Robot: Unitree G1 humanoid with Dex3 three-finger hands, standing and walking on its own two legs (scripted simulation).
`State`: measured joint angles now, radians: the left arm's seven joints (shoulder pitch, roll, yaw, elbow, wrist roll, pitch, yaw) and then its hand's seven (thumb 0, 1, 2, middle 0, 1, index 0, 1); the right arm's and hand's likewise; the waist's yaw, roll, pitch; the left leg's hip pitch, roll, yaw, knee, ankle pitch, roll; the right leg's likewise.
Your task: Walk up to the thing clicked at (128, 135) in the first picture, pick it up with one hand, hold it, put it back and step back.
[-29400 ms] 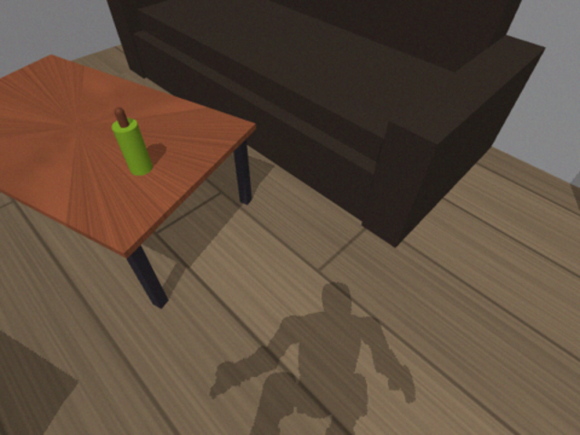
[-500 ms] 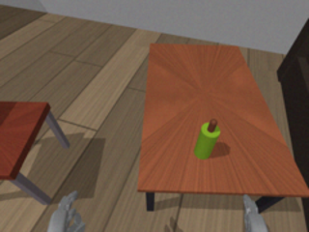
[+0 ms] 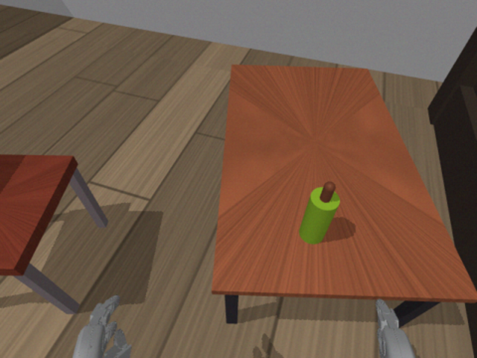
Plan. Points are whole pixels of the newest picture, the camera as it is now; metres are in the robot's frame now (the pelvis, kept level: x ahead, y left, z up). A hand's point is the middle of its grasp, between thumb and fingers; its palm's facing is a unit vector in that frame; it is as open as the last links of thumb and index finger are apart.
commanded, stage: home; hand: right
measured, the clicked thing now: (320, 211) +0.53 -0.21 -0.19
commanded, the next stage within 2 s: stand in 0.28 s
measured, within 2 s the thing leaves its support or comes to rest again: neither
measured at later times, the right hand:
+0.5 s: hand (354, 355) +0.17 -0.18 -0.07, palm faces +0.09 +0.95 -0.28, open 17.0 cm
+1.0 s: hand out of the picture +0.06 -0.25 -0.11, palm faces -0.02 +0.94 -0.35, open 7.7 cm
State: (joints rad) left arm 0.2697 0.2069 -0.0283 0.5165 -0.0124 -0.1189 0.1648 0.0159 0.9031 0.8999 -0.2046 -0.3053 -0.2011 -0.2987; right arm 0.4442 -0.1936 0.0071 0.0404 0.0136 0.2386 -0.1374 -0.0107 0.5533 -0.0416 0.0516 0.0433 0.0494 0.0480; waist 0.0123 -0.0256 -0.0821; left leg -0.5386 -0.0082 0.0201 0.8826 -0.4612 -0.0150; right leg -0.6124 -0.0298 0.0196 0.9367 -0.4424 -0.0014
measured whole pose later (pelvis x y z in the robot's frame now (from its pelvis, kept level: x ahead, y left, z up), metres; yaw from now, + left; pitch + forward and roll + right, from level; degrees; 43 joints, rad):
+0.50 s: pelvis +0.00 +0.00 +0.00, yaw +0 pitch +6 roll +2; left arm 0.26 0.21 -0.02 0.54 0.02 -0.12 0.16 0.02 0.90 0.90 -0.20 -0.30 -0.20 -0.30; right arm 0.43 -0.20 0.01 0.08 -0.01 0.21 -0.12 -0.01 0.48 -0.12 0.10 0.11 0.10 0.11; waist 0.01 -0.02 -0.07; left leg -0.53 -0.01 0.02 0.88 -0.47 -0.01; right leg -0.60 -0.03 0.02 0.93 -0.44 0.00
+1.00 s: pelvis +0.01 -0.01 +0.04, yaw +0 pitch -2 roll +0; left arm 0.17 0.32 0.02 1.06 0.03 0.00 0.01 0.01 0.91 0.90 -0.20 -0.30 -0.20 -0.30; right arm 0.22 -0.32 -0.01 1.00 -0.03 0.00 -0.02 0.00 -0.84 -0.89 0.20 0.29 0.20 0.30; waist 0.00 -0.01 0.04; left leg -0.18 0.04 0.00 0.52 -0.30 -0.03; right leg -0.23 0.02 -0.01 0.53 -0.26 -0.02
